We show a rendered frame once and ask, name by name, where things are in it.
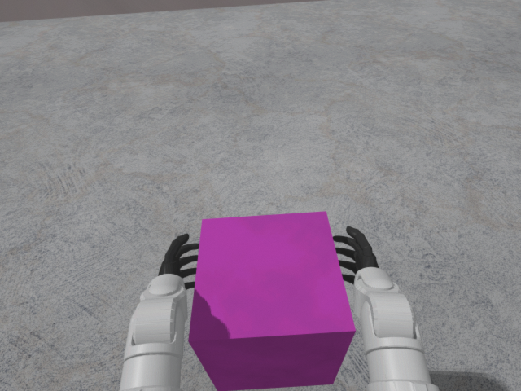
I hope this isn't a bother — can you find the left robot forearm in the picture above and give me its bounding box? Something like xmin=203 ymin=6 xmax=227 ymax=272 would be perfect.
xmin=120 ymin=274 xmax=188 ymax=391

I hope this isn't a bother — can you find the right robot forearm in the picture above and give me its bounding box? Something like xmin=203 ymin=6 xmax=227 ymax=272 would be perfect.
xmin=353 ymin=267 xmax=439 ymax=391

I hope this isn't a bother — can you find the carton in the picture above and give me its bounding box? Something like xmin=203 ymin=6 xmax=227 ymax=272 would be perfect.
xmin=188 ymin=211 xmax=356 ymax=391

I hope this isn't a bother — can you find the left robot hand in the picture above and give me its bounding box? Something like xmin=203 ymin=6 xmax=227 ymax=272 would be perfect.
xmin=158 ymin=234 xmax=199 ymax=290

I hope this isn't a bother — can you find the right robot hand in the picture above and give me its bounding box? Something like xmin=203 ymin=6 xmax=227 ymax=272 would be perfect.
xmin=333 ymin=226 xmax=379 ymax=285

